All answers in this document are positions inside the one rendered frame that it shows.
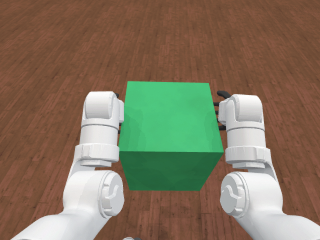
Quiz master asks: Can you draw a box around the right robot hand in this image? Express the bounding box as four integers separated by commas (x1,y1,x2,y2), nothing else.
213,90,231,131

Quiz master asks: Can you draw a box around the right robot upper arm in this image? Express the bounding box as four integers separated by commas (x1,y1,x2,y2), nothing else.
220,171,320,240

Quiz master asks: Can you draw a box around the robot left forearm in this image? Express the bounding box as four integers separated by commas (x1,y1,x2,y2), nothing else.
63,91,124,205

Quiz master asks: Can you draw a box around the left robot hand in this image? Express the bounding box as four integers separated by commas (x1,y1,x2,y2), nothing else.
115,93,122,134

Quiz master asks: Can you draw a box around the robot right forearm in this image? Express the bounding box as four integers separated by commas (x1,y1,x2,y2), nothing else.
218,94,283,204

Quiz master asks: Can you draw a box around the carton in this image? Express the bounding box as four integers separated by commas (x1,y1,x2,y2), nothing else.
118,81,224,191

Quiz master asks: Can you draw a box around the left robot upper arm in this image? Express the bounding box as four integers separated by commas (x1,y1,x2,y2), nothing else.
11,170,125,240

